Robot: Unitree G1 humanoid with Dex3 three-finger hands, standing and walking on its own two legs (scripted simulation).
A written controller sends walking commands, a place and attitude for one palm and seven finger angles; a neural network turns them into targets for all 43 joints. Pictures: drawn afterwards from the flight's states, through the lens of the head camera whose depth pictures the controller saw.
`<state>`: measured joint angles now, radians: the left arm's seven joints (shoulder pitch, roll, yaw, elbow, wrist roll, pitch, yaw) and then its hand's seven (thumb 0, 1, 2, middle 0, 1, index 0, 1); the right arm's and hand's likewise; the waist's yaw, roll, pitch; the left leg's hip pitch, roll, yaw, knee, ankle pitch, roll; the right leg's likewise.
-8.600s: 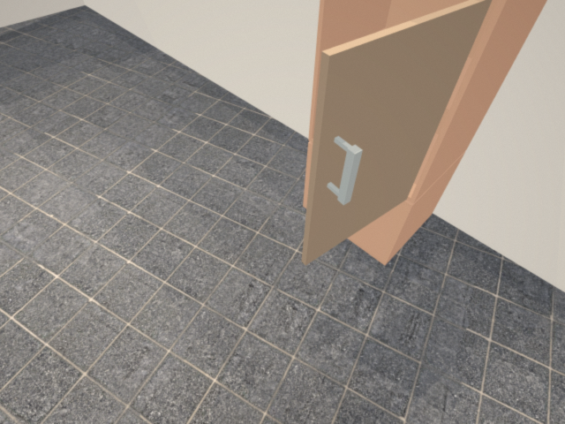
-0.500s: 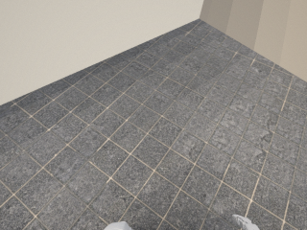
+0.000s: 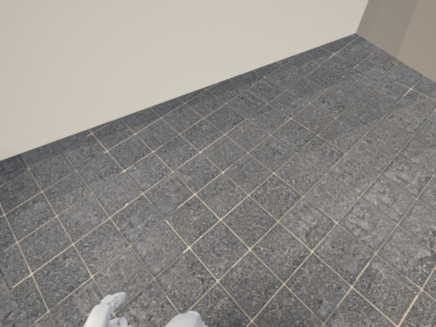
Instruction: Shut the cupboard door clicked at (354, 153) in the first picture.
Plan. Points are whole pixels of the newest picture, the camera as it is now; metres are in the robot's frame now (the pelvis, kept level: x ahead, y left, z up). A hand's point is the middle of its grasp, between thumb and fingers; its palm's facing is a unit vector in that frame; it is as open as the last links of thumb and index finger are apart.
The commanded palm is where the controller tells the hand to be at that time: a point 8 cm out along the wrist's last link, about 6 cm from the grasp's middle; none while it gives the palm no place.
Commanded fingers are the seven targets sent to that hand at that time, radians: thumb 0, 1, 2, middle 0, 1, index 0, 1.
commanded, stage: walk to a spot facing it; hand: left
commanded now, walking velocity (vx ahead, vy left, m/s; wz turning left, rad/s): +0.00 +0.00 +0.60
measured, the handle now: out of the picture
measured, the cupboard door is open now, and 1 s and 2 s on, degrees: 81 81 81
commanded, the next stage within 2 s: none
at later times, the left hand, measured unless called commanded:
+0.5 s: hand out of the picture -0.05 +0.24 -0.18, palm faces +0.37 -0.89 -0.26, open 7.3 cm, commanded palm none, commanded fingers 0.00 0.90 0.90 -0.20 -0.30 -0.20 -0.30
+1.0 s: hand out of the picture +0.05 +0.21 -0.14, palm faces +0.58 -0.78 -0.24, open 7.3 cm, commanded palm none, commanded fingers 0.00 0.90 0.90 -0.20 -0.30 -0.20 -0.30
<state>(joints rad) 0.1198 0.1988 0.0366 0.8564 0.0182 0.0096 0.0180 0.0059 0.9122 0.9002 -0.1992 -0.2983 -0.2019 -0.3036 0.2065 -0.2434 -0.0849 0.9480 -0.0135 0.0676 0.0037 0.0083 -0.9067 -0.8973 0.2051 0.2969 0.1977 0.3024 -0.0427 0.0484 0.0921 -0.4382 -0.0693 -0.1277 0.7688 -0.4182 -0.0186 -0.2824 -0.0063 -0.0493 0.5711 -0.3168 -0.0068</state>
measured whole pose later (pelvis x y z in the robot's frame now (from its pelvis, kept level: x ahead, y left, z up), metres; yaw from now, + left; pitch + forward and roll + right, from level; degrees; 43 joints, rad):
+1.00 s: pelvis +0.10 +0.01 +0.01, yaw +37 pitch +1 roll +1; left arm 0.22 0.17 0.04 0.90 0.02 -0.05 0.00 0.00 0.91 0.90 -0.20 -0.30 -0.20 -0.30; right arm 0.25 -0.25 -0.08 1.01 -0.03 0.05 0.03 0.01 -0.91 -0.90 0.20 0.30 0.19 0.30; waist -0.04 0.03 0.06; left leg -0.54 0.01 0.00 1.13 -0.35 -0.02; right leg -0.16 -0.07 -0.16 0.45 -0.32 -0.01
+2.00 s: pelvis +0.39 +0.33 +0.00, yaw +58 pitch +0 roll +0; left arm 0.13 0.15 0.03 0.95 0.02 -0.08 0.00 0.00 0.91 0.90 -0.20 -0.30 -0.20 -0.30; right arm 0.42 -0.14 -0.04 1.15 -0.01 -0.02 -0.01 0.01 -0.91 -0.90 0.20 0.30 0.20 0.30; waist -0.06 0.00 0.09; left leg -0.37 0.01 0.01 1.19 -0.39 0.04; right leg -0.28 -0.04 -0.16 0.53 -0.26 -0.04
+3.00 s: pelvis +0.55 +0.70 +0.00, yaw +66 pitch -1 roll +0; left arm 0.07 0.15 0.02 0.98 0.02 -0.07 0.00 0.00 0.92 0.90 -0.20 -0.30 -0.20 -0.30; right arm 0.44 -0.10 -0.02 1.18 0.00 -0.01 -0.03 0.01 -0.91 -0.90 0.20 0.30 0.20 0.30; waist -0.08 0.01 0.12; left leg -0.25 0.02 0.05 1.01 -0.53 0.00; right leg -0.35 -0.04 -0.17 0.59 -0.23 -0.06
